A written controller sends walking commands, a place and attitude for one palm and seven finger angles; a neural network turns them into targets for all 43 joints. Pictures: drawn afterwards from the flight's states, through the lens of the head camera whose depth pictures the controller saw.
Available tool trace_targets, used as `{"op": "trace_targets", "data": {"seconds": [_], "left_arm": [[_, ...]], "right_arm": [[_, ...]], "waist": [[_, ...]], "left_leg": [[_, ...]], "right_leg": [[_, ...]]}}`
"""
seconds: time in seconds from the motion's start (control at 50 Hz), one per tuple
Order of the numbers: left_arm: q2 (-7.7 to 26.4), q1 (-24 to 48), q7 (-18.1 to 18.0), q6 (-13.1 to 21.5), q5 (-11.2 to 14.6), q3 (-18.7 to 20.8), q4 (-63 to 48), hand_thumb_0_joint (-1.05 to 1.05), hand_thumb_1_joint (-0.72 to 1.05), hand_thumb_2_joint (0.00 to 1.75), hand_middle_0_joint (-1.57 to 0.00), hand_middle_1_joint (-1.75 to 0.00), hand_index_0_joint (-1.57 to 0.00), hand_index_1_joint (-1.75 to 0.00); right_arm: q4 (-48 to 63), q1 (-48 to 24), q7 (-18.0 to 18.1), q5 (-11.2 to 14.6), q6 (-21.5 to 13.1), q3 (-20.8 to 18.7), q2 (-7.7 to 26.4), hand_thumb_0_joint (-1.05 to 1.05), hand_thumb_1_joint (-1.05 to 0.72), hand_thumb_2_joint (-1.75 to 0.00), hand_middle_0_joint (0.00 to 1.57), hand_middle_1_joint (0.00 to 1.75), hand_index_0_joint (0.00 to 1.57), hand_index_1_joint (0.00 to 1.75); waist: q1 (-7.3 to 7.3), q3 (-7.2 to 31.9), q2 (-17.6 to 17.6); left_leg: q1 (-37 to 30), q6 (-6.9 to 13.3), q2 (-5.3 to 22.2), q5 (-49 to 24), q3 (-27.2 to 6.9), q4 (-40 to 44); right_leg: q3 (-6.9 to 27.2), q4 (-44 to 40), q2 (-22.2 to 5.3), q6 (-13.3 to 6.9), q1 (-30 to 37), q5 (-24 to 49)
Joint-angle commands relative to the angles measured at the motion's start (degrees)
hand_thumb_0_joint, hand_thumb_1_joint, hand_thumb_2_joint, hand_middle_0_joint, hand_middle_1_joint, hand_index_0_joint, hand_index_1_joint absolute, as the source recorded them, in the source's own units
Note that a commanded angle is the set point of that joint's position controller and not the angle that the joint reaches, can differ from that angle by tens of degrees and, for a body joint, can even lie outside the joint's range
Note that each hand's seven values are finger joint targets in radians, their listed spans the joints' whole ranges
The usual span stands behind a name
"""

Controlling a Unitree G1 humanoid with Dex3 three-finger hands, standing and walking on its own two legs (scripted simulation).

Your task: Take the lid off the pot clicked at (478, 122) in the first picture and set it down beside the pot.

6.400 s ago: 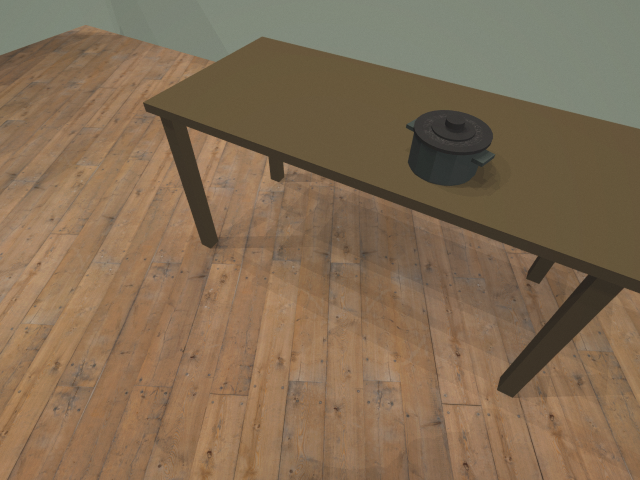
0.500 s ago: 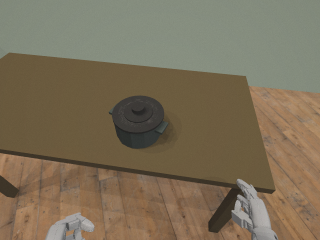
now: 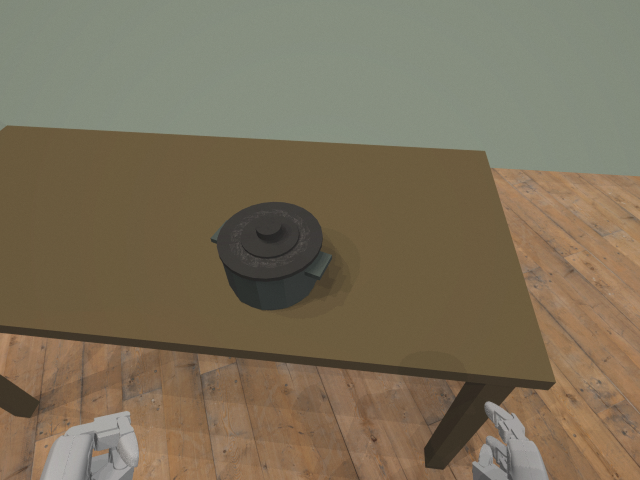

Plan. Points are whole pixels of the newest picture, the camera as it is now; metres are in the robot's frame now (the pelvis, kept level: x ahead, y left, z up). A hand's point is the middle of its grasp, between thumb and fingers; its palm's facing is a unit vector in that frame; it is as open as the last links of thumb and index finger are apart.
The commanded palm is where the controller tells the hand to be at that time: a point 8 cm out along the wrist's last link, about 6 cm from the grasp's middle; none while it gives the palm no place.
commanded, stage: raise the hand higher, near the body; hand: left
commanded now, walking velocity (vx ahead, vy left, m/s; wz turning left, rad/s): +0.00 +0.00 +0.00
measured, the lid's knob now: (268, 228) +0.49 +0.14 +0.02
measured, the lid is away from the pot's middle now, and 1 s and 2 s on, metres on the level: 0.00 0.00 0.00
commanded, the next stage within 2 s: reach forward and open the fingers in 0.44 s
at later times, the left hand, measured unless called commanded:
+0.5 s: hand (110, 397) +0.17 +0.23 +0.10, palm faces +0.30 -0.86 -0.42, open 3.1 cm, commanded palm +0.13 +0.27 +0.13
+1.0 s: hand (96, 392) +0.18 +0.25 +0.09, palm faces -0.28 -0.07 -0.96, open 3.8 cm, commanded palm +0.18 +0.25 +0.14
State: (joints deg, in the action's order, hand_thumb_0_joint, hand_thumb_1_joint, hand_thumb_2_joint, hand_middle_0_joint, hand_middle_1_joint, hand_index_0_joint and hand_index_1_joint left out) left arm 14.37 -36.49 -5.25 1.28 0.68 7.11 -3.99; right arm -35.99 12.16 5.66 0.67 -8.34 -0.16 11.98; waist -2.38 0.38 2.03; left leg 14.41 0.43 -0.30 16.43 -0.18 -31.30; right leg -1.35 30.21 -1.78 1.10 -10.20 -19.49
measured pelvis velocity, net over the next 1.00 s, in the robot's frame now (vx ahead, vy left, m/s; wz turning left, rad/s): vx -0.01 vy -0.01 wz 0.00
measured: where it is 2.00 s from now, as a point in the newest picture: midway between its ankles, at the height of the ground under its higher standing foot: outside the picture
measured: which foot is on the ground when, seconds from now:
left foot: down 0.00-1.00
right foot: down 0.00-1.00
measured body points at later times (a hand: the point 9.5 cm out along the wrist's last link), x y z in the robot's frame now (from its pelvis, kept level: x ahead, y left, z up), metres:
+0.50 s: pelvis +0.01 +0.00 +0.01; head +0.00 -0.02 +0.46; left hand +0.15 +0.27 +0.12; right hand +0.20 -0.21 -0.08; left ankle +0.00 +0.12 -0.73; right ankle -0.04 -0.13 -0.73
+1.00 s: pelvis -0.01 -0.01 +0.01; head -0.01 -0.06 +0.45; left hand +0.19 +0.25 +0.14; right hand +0.21 -0.23 -0.09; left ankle +0.00 +0.12 -0.73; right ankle -0.04 -0.13 -0.73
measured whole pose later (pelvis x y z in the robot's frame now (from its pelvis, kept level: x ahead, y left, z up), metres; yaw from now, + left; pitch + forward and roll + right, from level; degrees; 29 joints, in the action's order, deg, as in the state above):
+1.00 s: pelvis -0.01 -0.01 +0.01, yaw +0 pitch +0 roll +0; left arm 36.4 -22.6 11.4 -0.3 -43.3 4.2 -16.3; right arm -32.0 6.4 2.8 1.2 4.9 0.6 16.5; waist -3.6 1.3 7.5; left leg 14.6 0.1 0.4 13.1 -0.7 -27.5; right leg -1.9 26.4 -1.1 0.6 -10.3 -16.3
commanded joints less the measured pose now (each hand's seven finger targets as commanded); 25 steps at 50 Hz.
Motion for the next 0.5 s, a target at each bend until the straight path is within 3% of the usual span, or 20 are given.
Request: {"op": "trace_targets", "data": {"seconds": [0.0,0.02,0.04,0.12,0.18,0.22,0.28,0.3,0.34,0.42,0.48], "left_arm": [[7.72,-1.08,-0.55,3.6,0.1,5.48,-14.76,0.0,0.9,0.9,-1.3,-1.5,-1.3,-1.5],[8.03,-1.31,-0.54,3.55,0.09,5.94,-14.61,0.0,0.9,0.9,-1.3,-1.5,-1.3,-1.5],[8.38,-0.83,-0.48,3.8,0.24,6.3,-16.9,0.0,0.9,0.9,-1.3,-1.5,-1.3,-1.5],[8.54,1.4,-0.31,4.08,0.39,6.45,-19.78,0.0,0.9,0.9,-1.3,-1.5,-1.3,-1.5],[9.43,0.57,-0.4,4.18,0.25,7.51,-22.7,0.0,0.9,0.9,-1.3,-1.5,-1.3,-1.5],[8.93,0.09,-0.38,4.3,0.26,7.45,-22.69,0.0,0.9,0.9,-1.3,-1.5,-1.3,-1.5],[10.52,0.23,-0.48,4.54,0.31,9.26,-24.79,0.0,0.9,0.9,-1.3,-1.5,-1.3,-1.5],[9.54,0.79,-0.36,4.83,0.41,8.33,-26.01,0.0,0.9,0.9,-1.3,-1.5,-1.3,-1.5],[9.75,2.02,-0.31,5.02,0.6,8.65,-26.08,0.0,0.9,0.9,-1.3,-1.5,-1.3,-1.5],[11.1,3.84,-0.56,5.89,0.77,10.25,-29.0,0.0,0.9,0.9,-1.3,-1.5,-1.3,-1.5],[11.31,3.42,-0.48,5.8,1.2,11.47,-27.48,0.0,0.9,0.9,-1.3,-1.5,-1.3,-1.5]], "right_arm": [[10.35,-7.69,0.07,0.02,-3.88,-1.45,4.86,0.0,-0.9,-0.9,0.2,0.3,0.2,0.3],[10.25,-7.77,0.05,-0.01,-3.8,-1.48,4.86,0.0,-0.9,-0.9,0.2,0.3,0.2,0.3],[10.63,-7.68,-0.05,-0.03,-3.77,-1.38,4.98,0.0,-0.9,-0.9,0.2,0.3,0.2,0.3],[11.05,-7.88,-0.21,-0.2,-3.4,-1.04,4.87,0.0,-0.9,-0.9,0.2,0.3,0.2,0.3],[11.12,-7.98,-0.44,-0.32,-3.45,-0.83,4.76,0.0,-0.9,-0.9,0.2,0.3,0.2,0.3],[11.13,-7.78,-0.65,-0.41,-3.44,-0.81,4.58,0.0,-0.9,-0.9,0.2,0.3,0.2,0.3],[11.08,-8.49,-0.9,-0.43,-3.18,-0.8,4.66,0.0,-0.9,-0.9,0.2,0.3,0.2,0.3],[11.43,-8.46,-1.0,-0.42,-3.2,-0.61,4.47,0.0,-0.9,-0.9,0.2,0.3,0.2,0.3],[11.27,-8.55,-0.94,-0.45,-2.95,-0.6,4.71,0.0,-0.9,-0.9,0.2,0.3,0.2,0.3],[11.04,-9.01,-0.9,-0.45,-3.36,-0.4,4.54,0.0,-0.9,-0.9,0.2,0.3,0.2,0.3],[10.59,-9.6,-0.92,-0.35,-2.86,-0.61,4.66,0.0,-0.9,-0.9,0.2,0.3,0.2,0.3]], "waist": [[-0.72,2.34,0.3],[-0.85,2.4,-0.81],[-0.98,2.82,0.62],[-0.65,1.61,0.16],[-1.16,2.49,2.7],[-1.22,2.5,1.15],[-1.54,2.35,1.25],[-1.27,2.67,1.24],[-1.24,2.04,-0.7],[-1.41,2.24,0.86],[-1.54,0.95,-0.96]], "left_leg": [[-6.24,1.22,0.42,-12.79,0.28,5.05],[-6.46,1.22,0.53,-13.49,0.32,5.12],[-6.99,1.09,0.54,-14.38,0.28,5.33],[-7.68,1.07,0.67,-13.84,0.17,6.12],[-8.89,0.89,0.8,-17.02,-0.08,6.31],[-8.68,0.81,1.05,-18.2,-0.25,6.68],[-9.21,0.78,1.14,-18.83,-0.06,6.73],[-9.36,0.76,1.22,-18.42,-0.02,7.0],[-9.29,0.87,1.27,-17.54,0.03,7.29],[-9.99,0.89,1.21,-15.97,0.16,7.53],[-9.67,1.02,1.17,-15.22,0.53,7.48]], "right_leg": [[-2.74,-5.94,0.77,-1.48,-3.09,12.51],[-2.77,-5.96,0.81,-1.43,-2.91,13.27],[-2.67,-5.95,0.81,-1.49,-2.26,13.81],[-2.68,-7.03,0.93,-1.43,-2.06,13.44],[-2.7,-6.93,1.02,-1.59,-0.74,15.41],[-2.95,-6.82,0.97,-1.58,-0.2,16.18],[-2.74,-7.29,1.13,-1.57,0.37,17.05],[-2.88,-7.39,0.99,-1.49,0.48,16.64],[-2.83,-7.85,1.09,-1.35,0.38,16.3],[-2.5,-8.6,1.0,-1.41,0.48,15.16],[-2.13,-9.39,1.19,-1.31,0.35,15.43]]}}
